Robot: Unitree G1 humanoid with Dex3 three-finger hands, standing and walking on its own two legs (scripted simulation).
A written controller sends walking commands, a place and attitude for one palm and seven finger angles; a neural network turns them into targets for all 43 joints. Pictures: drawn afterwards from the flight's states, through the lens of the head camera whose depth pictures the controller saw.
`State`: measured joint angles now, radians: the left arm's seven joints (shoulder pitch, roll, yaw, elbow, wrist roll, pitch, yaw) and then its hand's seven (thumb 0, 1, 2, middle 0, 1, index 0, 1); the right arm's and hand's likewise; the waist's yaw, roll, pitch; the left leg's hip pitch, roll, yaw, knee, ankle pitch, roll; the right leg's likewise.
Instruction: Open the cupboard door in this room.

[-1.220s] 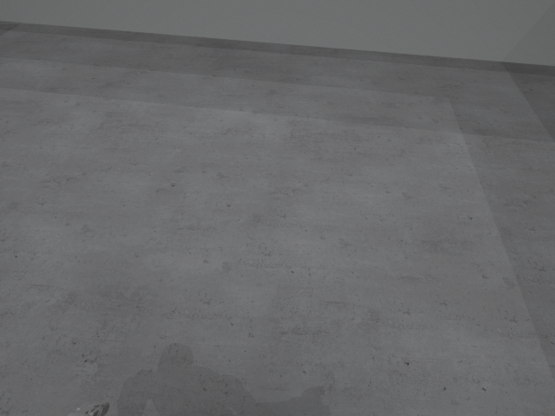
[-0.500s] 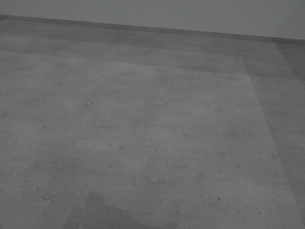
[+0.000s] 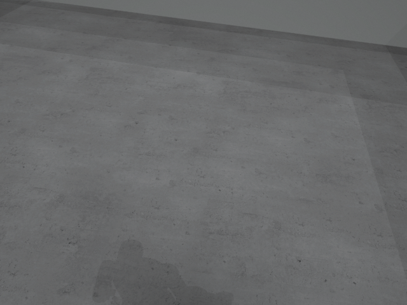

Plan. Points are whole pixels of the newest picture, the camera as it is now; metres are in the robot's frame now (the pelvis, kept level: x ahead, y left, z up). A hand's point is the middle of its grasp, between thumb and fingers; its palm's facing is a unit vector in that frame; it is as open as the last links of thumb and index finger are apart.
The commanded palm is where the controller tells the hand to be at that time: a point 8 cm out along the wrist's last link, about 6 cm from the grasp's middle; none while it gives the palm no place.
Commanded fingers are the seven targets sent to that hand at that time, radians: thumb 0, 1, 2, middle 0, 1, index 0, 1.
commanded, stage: turn or walk to find it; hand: left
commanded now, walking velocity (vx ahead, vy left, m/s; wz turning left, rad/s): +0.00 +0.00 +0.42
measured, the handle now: out of the picture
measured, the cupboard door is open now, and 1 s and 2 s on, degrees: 0 0 0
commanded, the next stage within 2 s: none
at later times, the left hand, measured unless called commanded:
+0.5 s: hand out of the picture -0.01 +0.18 -0.15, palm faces +0.24 -0.93 -0.29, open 7.4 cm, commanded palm none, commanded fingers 0.00 0.90 0.90 -0.20 -0.30 -0.20 -0.30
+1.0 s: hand out of the picture -0.10 +0.20 -0.16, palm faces +0.47 -0.84 -0.26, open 7.4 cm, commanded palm none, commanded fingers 0.00 0.90 0.90 -0.20 -0.30 -0.20 -0.30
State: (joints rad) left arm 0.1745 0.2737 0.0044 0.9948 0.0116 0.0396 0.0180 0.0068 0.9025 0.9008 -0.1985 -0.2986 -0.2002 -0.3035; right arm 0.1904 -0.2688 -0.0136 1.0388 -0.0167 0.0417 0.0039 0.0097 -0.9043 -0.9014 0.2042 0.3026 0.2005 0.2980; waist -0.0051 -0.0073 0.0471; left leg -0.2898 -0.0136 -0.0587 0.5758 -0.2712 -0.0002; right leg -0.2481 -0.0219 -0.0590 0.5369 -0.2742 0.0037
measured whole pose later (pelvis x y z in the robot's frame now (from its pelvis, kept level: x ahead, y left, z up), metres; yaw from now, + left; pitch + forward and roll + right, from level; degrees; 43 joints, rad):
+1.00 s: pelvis -0.05 -0.02 +0.00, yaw +26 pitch -1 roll +0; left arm 0.22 0.25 0.06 0.94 0.01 0.06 0.01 0.01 0.91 0.90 -0.20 -0.30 -0.20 -0.30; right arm 0.16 -0.18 -0.03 0.93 -0.02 0.03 0.00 0.01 -0.90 -0.90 0.21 0.30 0.20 0.30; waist 0.01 -0.02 0.07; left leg -0.24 -0.01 -0.03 0.49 -0.25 0.01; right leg -0.40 -0.07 -0.04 0.91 -0.46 0.07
